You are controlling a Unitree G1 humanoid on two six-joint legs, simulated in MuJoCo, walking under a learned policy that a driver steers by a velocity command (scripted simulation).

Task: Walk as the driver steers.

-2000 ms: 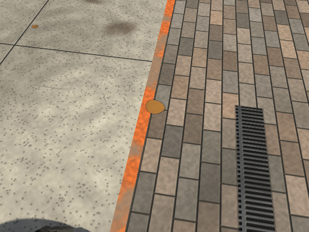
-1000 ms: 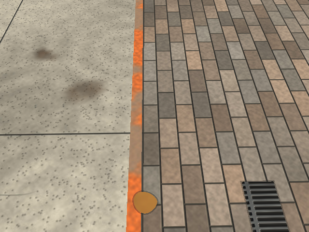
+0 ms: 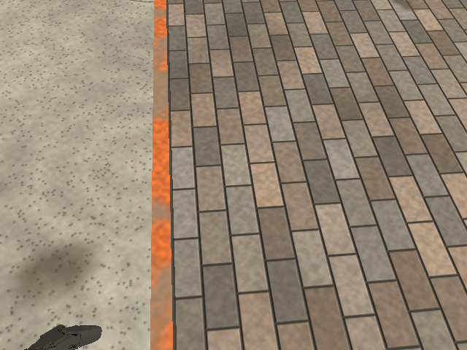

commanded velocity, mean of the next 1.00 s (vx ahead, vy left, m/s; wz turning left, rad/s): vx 0.19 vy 0.00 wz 0.53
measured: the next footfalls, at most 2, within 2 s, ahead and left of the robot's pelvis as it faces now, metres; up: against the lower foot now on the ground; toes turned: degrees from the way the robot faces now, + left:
right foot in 0.14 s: +0.27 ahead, -0.14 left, +0.00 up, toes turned +11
left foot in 0.62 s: +0.31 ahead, +0.14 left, +0.00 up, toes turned +24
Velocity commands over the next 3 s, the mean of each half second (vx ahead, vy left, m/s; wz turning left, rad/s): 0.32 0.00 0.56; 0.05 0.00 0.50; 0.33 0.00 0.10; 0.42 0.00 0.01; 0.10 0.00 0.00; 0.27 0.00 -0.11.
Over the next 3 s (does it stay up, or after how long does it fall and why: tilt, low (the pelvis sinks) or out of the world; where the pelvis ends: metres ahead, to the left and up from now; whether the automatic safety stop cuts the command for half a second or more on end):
stays up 0.77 0.39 -0.01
